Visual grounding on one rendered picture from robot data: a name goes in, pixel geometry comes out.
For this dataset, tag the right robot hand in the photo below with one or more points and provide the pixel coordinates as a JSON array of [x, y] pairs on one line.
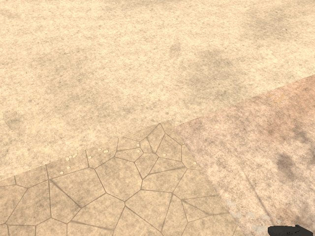
[[280, 230]]

